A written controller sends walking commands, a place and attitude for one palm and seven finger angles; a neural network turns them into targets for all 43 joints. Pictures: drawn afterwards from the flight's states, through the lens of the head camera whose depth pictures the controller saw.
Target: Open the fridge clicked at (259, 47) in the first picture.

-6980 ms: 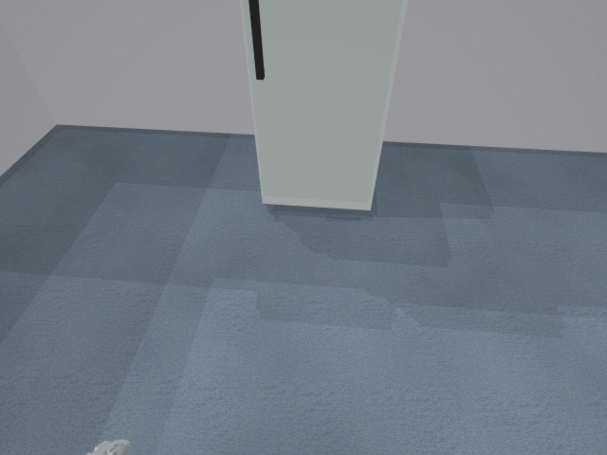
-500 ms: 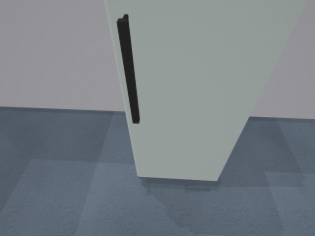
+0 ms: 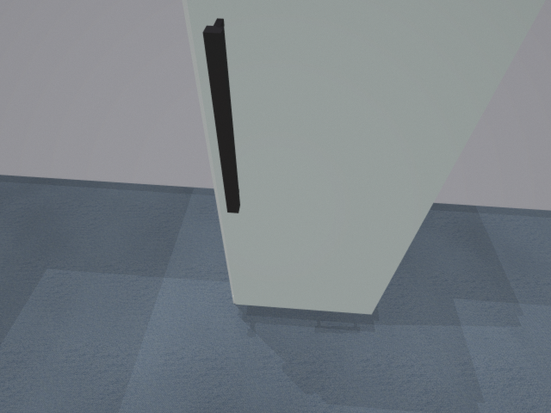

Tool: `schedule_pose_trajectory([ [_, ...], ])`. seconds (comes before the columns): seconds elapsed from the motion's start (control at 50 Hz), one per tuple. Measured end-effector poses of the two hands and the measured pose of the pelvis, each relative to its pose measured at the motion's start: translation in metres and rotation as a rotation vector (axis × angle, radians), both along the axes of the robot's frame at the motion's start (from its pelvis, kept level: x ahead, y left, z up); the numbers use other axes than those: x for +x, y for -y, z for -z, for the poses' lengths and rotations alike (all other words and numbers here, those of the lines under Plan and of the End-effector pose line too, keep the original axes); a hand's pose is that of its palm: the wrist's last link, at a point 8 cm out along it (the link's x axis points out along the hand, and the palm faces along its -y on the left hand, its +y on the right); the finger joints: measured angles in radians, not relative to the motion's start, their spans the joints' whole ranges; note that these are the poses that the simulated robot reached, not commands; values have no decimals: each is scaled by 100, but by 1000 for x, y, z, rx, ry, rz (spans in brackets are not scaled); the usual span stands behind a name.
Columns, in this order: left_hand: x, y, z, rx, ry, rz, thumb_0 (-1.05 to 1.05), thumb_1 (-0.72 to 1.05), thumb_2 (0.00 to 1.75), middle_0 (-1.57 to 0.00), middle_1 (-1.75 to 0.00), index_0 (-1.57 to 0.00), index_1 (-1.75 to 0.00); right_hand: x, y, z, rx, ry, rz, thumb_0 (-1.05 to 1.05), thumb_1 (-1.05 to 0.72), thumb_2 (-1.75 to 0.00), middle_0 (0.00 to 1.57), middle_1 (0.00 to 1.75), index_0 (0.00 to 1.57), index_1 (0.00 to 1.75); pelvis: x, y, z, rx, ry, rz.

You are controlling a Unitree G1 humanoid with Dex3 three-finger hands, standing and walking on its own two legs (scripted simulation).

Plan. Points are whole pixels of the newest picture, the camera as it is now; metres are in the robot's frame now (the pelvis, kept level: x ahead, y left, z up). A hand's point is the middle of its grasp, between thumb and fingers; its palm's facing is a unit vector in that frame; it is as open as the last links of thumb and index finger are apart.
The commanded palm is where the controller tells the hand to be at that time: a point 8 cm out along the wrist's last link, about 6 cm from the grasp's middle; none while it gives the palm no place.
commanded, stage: look again from close up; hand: left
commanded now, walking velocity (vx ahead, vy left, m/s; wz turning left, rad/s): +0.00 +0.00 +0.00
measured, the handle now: (228, 133) +0.56 +0.13 +0.10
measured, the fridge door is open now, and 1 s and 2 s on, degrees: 0 0 0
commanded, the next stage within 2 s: shuffle to correct the standing spot in 0.18 s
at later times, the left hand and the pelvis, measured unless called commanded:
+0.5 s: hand out of the picture -0.01 +0.15 -0.18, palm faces +0.02 -0.98 -0.17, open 7.4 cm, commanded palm none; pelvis +0.02 -0.02 +0.00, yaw +0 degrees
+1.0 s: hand out of the picture +0.13 +0.16 -0.18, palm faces +0.04 -0.98 -0.18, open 7.4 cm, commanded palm none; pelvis +0.12 -0.01 +0.00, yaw +0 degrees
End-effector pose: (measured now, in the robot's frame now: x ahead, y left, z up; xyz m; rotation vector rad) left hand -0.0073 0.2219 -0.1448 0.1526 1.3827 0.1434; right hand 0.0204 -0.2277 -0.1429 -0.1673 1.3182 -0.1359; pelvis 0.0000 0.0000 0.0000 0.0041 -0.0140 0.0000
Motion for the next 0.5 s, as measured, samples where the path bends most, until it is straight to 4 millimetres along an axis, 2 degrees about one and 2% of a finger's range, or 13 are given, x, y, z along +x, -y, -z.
schedule_pose_trajectory([
  [0.16, -7, 2, -3, 9, -20, -5, 0, 91, 89, -20, -30, -20, -30, -10, 1, 2, 12, -29, 5, 0, -91, -90, 20, 30, 20, 30, -1, 4, -1, 3, -3, 1],
  [0.36, -4, 10, -2, 5, -11, -5, 0, 91, 89, -20, -30, -20, -30, -14, 5, 3, 19, -41, 10, 0, -91, -90, 20, 30, 20, 30, 1, 11, 0, 6, -2, 1],
  [0.5, -5, 23, 4, -19, -43, -21, 0, 91, 89, -20, -30, -20, -30, -15, 8, 9, 35, -74, 30, 0, -91, -90, 20, 30, 19, 30, 17, 18, 5, 11, -17, 3],
])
